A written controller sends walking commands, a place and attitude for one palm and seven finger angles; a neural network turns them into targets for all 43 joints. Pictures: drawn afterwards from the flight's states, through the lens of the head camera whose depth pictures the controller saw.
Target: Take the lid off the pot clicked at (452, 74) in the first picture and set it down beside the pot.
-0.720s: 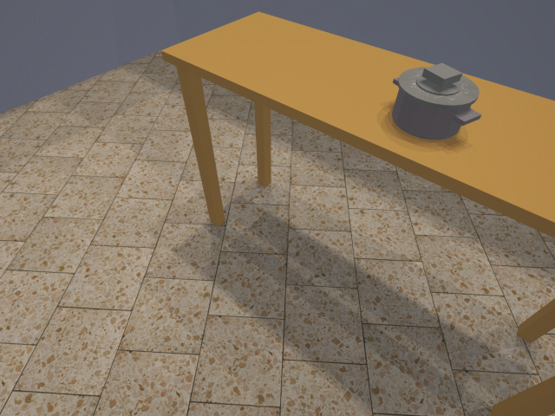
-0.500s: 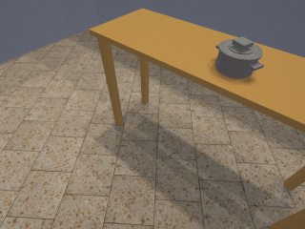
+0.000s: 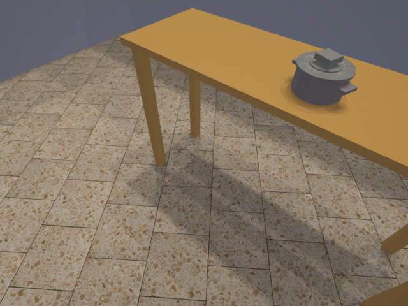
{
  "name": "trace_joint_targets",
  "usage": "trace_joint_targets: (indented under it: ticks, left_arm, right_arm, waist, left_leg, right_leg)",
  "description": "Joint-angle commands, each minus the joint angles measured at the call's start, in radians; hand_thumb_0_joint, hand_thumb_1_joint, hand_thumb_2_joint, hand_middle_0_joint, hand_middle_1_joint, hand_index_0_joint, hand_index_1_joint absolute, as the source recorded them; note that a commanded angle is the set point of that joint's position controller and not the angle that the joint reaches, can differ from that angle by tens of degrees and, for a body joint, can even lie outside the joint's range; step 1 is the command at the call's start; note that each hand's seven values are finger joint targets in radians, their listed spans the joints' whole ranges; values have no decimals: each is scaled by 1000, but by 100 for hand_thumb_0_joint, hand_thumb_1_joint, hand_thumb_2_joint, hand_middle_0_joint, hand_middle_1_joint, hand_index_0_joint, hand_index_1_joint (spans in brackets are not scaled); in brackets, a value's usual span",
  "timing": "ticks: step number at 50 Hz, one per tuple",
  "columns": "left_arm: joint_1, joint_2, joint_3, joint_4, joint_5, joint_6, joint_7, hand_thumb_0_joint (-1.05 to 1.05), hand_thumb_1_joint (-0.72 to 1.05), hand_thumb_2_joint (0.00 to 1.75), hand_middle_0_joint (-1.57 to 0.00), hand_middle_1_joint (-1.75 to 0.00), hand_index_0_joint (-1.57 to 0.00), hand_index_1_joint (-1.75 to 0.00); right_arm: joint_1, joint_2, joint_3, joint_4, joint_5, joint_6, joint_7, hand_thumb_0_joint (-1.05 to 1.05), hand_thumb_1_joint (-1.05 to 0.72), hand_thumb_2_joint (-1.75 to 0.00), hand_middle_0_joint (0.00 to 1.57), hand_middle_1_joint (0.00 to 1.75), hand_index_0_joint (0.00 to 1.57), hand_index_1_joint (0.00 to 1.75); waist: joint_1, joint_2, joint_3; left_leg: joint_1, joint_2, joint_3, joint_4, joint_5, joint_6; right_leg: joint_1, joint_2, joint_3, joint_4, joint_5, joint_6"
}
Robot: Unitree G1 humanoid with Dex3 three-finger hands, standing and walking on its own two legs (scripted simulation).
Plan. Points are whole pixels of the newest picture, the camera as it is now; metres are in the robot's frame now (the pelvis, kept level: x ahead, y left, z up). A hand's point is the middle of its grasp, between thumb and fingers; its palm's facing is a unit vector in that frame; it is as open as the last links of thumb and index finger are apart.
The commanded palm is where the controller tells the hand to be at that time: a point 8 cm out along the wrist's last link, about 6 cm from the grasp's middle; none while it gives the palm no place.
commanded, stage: turn to face it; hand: left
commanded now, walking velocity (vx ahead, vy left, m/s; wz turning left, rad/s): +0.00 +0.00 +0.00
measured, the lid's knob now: (328, 57) +0.72 -0.30 +0.15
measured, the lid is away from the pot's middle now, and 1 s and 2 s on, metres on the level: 0.00 0.00 0.00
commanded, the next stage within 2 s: take the last steps up to it in 1.10 s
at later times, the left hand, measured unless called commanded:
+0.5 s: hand out of the picture +0.06 +0.17 -0.18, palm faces -0.16 -0.95 -0.28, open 7.4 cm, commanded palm none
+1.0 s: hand (123, 300) +0.17 +0.20 -0.18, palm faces -0.38 -0.89 -0.26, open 7.4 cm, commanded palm none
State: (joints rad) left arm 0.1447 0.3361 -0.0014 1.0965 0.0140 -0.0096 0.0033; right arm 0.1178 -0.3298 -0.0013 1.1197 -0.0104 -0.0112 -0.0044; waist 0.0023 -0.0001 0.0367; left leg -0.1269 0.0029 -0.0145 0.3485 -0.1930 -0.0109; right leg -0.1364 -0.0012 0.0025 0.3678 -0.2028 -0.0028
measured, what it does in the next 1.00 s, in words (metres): steps on the spot, turning right: left foot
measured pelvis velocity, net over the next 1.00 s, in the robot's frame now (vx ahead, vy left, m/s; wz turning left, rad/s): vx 0.01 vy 0.03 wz -0.47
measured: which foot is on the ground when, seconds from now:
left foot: down 0.00-0.44, up 0.46-0.90, down 0.92-1.00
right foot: down 0.00-0.92, up 0.94-1.00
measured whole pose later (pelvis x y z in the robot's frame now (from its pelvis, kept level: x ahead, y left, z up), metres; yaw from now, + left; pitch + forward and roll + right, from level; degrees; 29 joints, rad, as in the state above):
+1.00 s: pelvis +0.01 +0.03 -0.01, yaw -27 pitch +2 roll +0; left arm 0.21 0.29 0.09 0.91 0.03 0.05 0.00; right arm 0.15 -0.19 -0.03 0.88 -0.02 0.00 -0.03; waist 0.02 -0.06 0.04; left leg -0.23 0.00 0.00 0.51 -0.32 0.01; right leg -0.47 0.10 0.13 0.90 -0.43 0.03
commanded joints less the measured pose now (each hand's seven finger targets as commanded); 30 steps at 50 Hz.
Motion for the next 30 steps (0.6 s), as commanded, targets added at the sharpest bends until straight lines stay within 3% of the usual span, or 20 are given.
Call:
trace_joint_targets:
  ticks: [1,4,7,10,13,15,16,17,18,19,20,21,22,23,24,26,29,30]
  left_arm:
    - [-37,208,40,-67,-4,-21,10,0,90,90,-20,-30,-20,-30]
    - [-39,212,45,-73,-3,-17,8,0,90,90,-20,-30,-20,-30]
    - [14,107,33,-81,-3,17,12,0,90,90,-20,-30,-20,-30]
    - [40,110,46,-124,2,36,9,0,90,90,-20,-30,-20,-30]
    - [54,93,56,-169,4,44,1,0,90,90,-20,-30,-20,-30]
    - [77,70,61,-188,3,49,-5,0,90,90,-20,-30,-20,-30]
    - [87,54,65,-197,4,53,-9,0,90,90,-20,-30,-20,-30]
    - [98,39,70,-206,4,56,-11,0,90,90,-20,-30,-20,-30]
    - [111,31,76,-215,3,56,-13,0,90,90,-20,-30,-20,-30]
    - [151,29,80,-214,4,53,-17,0,90,90,-20,-30,-20,-30]
    - [217,22,86,-197,5,46,-17,0,90,90,-20,-30,-20,-30]
    - [261,86,98,-189,15,29,-10,0,90,90,-20,-30,-20,-30]
    - [255,183,112,-206,15,16,7,0,90,90,-20,-30,-20,-30]
    - [257,158,113,-213,4,23,17,0,90,90,-20,-30,-20,-30]
    - [194,142,115,-227,5,25,21,0,90,90,-20,-30,-20,-30]
    - [120,88,104,-250,2,21,16,0,90,90,-20,-30,-20,-30]
    - [154,71,106,-238,2,14,13,0,90,90,-20,-30,-20,-30]
    - [171,69,107,-234,2,15,12,0,90,90,-20,-30,-20,-30]
  right_arm:
    - [-36,-204,-35,-62,3,-25,-12,0,-90,-90,20,30,20,30]
    - [-31,-210,-40,-68,3,-26,-15,0,-90,-90,20,30,20,30]
    - [35,-92,-27,-70,0,-6,-20,0,-90,-90,20,30,20,30]
    - [58,-100,-45,-116,-1,10,-26,0,-90,-90,20,30,20,30]
    - [55,-117,-66,-163,-3,15,-29,0,-90,-90,20,30,20,30]
    - [44,-132,-79,-190,-3,13,-29,0,-90,-90,20,30,20,30]
    - [38,-134,-85,-201,-3,11,-28,0,-90,-90,20,30,20,30]
    - [18,-132,-87,-214,-5,10,-26,0,-90,-90,20,30,20,30]
    - [-2,-126,-90,-228,-7,9,-26,0,-90,-90,20,30,20,30]
    - [-24,-124,-91,-239,-8,11,-26,0,-90,-90,20,30,20,30]
    - [-40,-115,-93,-244,-9,15,-26,0,-90,-90,20,30,20,30]
    - [-21,-68,-87,-252,-1,26,-21,0,-90,-90,20,30,20,30]
    - [-5,7,-73,-292,3,29,-15,0,-90,-90,20,30,20,30]
    - [-24,-29,-79,-284,2,39,-22,0,-90,-90,20,30,20,30]
    - [-32,-23,-83,-278,3,36,-21,0,-90,-90,20,30,20,30]
    - [-5,-15,-82,-253,-5,30,-16,0,-90,-90,20,30,20,30]
    - [4,10,-81,-243,-5,30,-18,0,-90,-90,20,30,20,30]
    - [-5,13,-80,-246,-5,32,-20,0,-90,-90,20,30,20,30]
  waist:
    - [-4,0,-66]
    - [-4,2,-62]
    - [-11,-4,-50]
    - [-13,-3,-27]
    - [-8,53,-26]
    - [-1,135,-38]
    - [5,178,-35]
    - [14,206,-29]
    - [25,195,-16]
    - [50,160,-26]
    - [83,105,-35]
    - [93,-145,-26]
    - [66,-375,-13]
    - [78,-247,-46]
    - [48,-180,-21]
    - [12,-95,-23]
    - [22,-97,-75]
    - [29,-98,-77]
  left_leg:
    - [9,113,-86,-51,141,33]
    - [31,121,-68,-35,151,30]
    - [12,128,-16,13,114,13]
    - [-6,146,0,50,48,19]
    - [-18,194,-20,50,20,45]
    - [-39,270,-59,16,43,91]
    - [-68,323,-79,-7,92,131]
    - [-84,355,-75,-14,136,162]
    - [-120,365,-44,13,169,166]
    - [-154,352,-9,76,172,144]
    - [-181,302,54,207,141,96]
    - [-270,165,148,491,-54,5]
    - [-477,27,122,728,-403,-49]
    - [-433,51,-29,793,-371,-32]
    - [-464,63,-35,827,-316,-31]
    - [-443,83,-34,813,-193,-44]
    - [-405,66,-9,734,-166,-57]
    - [-408,57,-9,722,-164,-58]
  right_leg:
    - [15,-125,101,-63,155,-25]
    - [-11,-115,117,-50,184,-30]
    - [-61,-108,137,8,210,-18]
    - [-142,-85,163,66,188,-21]
    - [-206,-36,140,172,164,-13]
    - [-225,5,80,320,44,4]
    - [-224,17,38,429,-137,16]
    - [-230,2,10,498,-245,24]
    - [-205,-27,12,495,-273,21]
    - [-144,-37,9,434,-234,16]
    - [-69,-34,-1,289,-128,12]
    - [-25,-127,191,32,80,-23]
    - [-26,-371,598,-98,292,-144]
    - [-72,-351,584,-125,138,-187]
    - [-82,-316,575,-109,65,-196]
    - [-90,-242,447,-77,78,-183]
    - [-39,-194,382,-39,212,-171]
    - [-27,-187,394,-39,226,-170]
